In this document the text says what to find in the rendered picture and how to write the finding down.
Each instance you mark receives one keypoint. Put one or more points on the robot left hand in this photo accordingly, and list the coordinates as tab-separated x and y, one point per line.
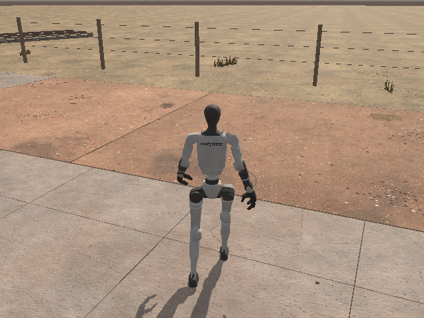
185	176

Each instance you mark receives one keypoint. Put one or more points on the robot right hand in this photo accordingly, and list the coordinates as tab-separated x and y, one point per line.
252	200

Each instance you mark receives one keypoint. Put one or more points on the robot right forearm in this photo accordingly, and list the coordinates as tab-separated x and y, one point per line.
245	179

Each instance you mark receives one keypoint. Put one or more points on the robot left thigh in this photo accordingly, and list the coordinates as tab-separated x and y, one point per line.
195	204

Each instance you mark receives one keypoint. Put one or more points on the left robot upper arm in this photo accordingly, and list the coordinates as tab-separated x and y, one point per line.
188	147

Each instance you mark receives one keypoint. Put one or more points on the robot right shin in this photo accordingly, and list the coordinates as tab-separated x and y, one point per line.
225	231

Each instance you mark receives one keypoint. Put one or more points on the robot left forearm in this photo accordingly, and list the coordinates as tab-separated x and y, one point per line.
181	170

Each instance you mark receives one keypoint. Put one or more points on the right robot upper arm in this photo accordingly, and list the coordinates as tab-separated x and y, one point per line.
236	151

